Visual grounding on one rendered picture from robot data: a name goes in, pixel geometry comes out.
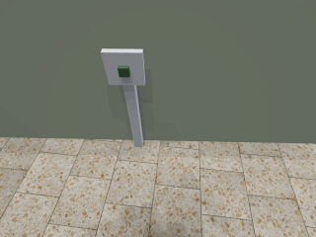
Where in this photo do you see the panel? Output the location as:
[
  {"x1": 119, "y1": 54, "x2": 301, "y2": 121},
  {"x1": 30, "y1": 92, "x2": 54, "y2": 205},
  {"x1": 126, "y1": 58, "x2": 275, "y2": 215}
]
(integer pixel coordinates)
[{"x1": 101, "y1": 48, "x2": 145, "y2": 147}]

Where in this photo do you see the button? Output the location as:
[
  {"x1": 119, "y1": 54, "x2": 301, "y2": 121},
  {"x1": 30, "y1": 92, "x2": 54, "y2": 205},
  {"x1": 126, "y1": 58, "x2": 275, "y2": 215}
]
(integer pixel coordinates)
[{"x1": 118, "y1": 65, "x2": 130, "y2": 78}]

